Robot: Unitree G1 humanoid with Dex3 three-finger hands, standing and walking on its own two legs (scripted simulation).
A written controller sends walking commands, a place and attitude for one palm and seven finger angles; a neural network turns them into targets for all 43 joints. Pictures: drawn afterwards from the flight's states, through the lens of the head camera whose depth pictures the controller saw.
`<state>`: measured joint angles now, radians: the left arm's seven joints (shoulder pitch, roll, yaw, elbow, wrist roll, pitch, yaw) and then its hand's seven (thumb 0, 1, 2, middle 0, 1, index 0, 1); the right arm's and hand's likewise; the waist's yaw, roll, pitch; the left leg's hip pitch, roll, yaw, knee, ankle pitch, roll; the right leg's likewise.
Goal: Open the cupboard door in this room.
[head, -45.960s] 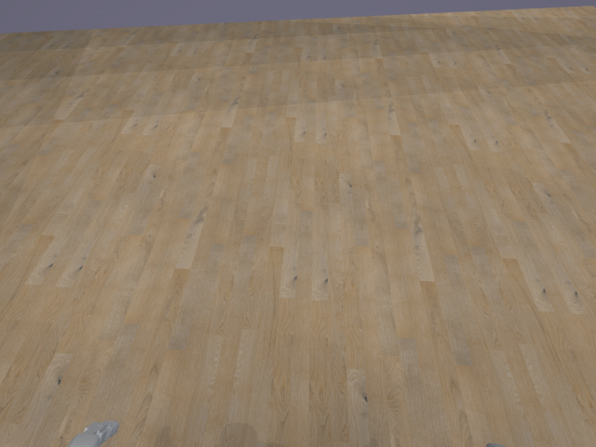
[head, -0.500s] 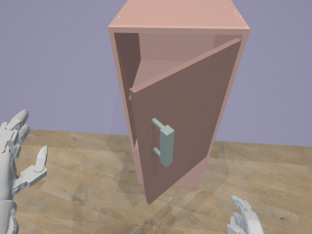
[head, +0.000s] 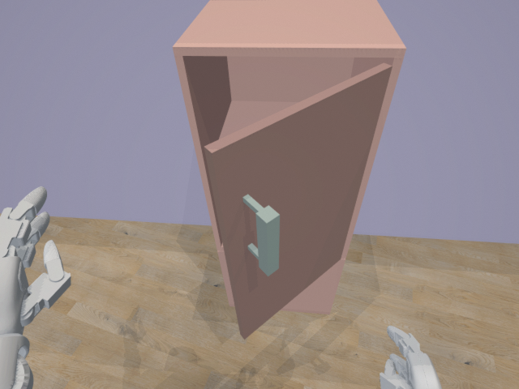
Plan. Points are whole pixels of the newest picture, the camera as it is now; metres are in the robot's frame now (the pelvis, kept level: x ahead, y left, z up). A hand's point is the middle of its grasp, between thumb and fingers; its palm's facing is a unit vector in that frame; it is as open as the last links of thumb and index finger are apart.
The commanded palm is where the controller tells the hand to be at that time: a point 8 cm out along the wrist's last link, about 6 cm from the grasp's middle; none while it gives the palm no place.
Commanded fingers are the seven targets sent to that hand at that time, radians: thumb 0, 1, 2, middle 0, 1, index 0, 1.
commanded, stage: step back with the hand held close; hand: left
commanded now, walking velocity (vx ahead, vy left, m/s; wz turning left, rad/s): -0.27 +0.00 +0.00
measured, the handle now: (259, 235) +0.33 +0.05 +0.08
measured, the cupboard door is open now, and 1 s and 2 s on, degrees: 45 45 45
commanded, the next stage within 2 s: stop stepping back and stand still in 1.08 s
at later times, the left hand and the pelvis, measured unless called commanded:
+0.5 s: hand (23, 318) +0.14 +0.28 +0.15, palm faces +0.37 -0.78 -0.50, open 7.4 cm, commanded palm +0.08 +0.32 +0.17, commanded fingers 0.00 0.90 0.90 -0.20 -0.30 -0.20 -0.30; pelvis -0.06 +0.02 -0.01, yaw -1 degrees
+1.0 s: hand out of the picture +0.05 +0.32 +0.17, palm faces +0.49 -0.77 -0.41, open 7.4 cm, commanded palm -0.02 +0.35 +0.17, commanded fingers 0.00 0.90 0.90 -0.20 -0.30 -0.20 -0.30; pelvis -0.15 +0.05 -0.01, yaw +1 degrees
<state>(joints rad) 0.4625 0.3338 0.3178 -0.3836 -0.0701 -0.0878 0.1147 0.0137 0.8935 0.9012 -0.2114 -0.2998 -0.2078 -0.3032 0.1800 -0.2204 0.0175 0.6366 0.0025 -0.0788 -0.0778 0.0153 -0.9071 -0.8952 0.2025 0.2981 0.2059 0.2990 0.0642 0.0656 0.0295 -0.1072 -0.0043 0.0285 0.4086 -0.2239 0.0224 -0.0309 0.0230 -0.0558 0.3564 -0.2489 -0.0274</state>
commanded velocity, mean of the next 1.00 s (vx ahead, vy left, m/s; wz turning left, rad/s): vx -0.30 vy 0.00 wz -0.01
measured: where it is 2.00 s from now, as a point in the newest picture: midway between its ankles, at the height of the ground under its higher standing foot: outside the picture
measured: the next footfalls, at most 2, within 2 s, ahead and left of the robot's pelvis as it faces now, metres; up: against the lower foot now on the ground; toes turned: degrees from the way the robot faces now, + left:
right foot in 1.18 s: -0.28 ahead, -0.07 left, +0.00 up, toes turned +2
left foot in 1.66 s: -0.21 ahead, +0.15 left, +0.00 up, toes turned +1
